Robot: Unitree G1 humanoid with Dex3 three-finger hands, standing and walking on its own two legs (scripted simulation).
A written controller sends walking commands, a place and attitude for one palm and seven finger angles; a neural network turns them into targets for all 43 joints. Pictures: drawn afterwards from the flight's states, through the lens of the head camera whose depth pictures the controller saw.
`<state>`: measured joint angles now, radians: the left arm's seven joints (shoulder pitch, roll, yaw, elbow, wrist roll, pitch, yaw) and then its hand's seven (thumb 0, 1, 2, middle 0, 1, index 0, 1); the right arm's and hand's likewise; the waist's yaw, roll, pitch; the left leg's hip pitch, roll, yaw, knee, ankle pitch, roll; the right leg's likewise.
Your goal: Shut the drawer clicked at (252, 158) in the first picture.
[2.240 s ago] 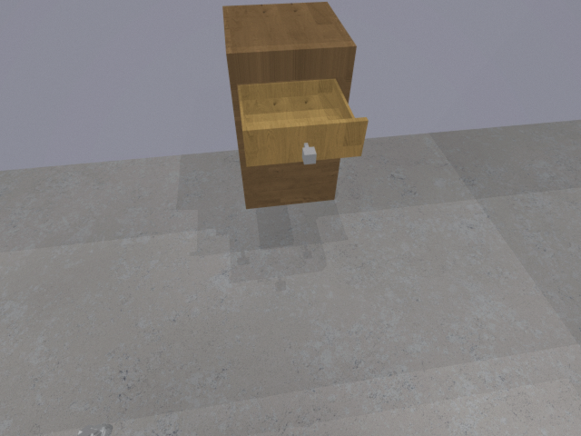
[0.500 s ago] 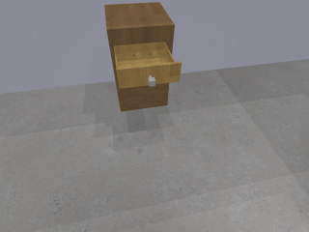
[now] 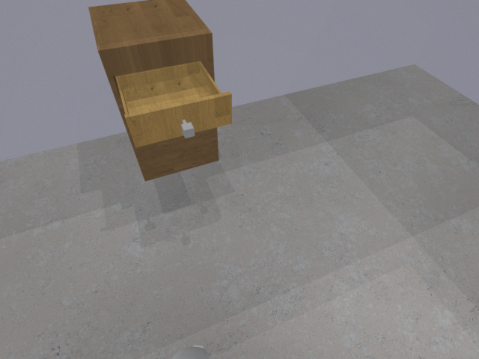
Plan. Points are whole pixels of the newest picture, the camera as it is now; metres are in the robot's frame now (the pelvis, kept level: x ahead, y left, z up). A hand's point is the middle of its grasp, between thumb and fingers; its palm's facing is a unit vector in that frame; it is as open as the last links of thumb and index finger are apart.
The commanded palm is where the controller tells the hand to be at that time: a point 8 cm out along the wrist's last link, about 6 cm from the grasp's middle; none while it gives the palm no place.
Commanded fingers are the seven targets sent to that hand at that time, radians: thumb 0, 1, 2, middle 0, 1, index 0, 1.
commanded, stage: walk to a spot facing it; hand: left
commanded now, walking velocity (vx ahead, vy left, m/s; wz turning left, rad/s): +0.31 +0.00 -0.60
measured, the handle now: (186, 127) +0.87 +0.30 -0.21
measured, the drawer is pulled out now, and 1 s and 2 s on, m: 0.28 0.28 0.28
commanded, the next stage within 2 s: turn to face it in 1.60 s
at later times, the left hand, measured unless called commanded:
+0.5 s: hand (176, 272) +0.31 +0.18 -0.17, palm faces -0.35 -0.93 -0.16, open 7.4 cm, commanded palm none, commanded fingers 0.00 0.90 0.90 -0.20 -0.30 -0.20 -0.30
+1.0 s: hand (235, 223) +0.46 +0.07 -0.17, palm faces -0.51 -0.82 -0.24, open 7.3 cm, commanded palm none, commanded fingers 0.00 0.90 0.90 -0.20 -0.30 -0.20 -0.30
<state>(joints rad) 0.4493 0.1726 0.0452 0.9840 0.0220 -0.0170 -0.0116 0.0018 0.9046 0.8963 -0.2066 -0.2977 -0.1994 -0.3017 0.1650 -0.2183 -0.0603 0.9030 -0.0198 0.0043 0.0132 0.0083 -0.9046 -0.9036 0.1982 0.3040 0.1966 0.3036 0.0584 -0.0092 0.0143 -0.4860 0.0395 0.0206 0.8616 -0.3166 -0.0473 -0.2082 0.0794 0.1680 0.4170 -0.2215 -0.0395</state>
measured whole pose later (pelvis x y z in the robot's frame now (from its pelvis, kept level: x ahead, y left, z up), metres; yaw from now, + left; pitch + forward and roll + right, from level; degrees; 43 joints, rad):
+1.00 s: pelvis +0.30 -0.08 -0.01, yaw -36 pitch +1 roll +0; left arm 0.29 0.20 0.07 0.97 0.02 -0.05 -0.01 0.00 0.93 0.90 -0.20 -0.30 -0.20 -0.30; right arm 0.17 -0.18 -0.06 0.91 -0.04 -0.02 0.00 0.01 -0.93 -0.90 0.20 0.30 0.20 0.30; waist 0.00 0.01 0.02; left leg -0.63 0.16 0.01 1.04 -0.21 -0.07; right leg -0.23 0.12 -0.02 0.44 -0.22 -0.13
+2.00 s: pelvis +0.45 -0.18 -0.01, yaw -58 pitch -1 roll +0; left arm 0.08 0.13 0.01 0.94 0.02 0.00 0.02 0.00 0.91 0.90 -0.20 -0.30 -0.20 -0.30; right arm 0.34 -0.16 -0.04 1.05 -0.01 0.06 -0.01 0.00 -0.91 -0.90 0.20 0.30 0.19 0.30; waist -0.08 0.03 0.04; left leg -0.40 0.10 0.06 0.99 -0.44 -0.07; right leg -0.24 -0.03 -0.19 0.53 -0.27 -0.06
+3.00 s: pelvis +0.42 -0.18 +0.00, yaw -22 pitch -1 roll +2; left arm 0.26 0.18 0.03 0.89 0.02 0.01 0.02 0.00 0.90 0.90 -0.21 -0.30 -0.20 -0.30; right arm 0.15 -0.26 -0.09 0.93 -0.02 0.09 0.03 0.01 -0.91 -0.90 0.20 0.30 0.20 0.30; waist 0.00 0.00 0.09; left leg -0.46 0.04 0.03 1.00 -0.41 -0.09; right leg -0.19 -0.13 -0.20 0.52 -0.30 0.00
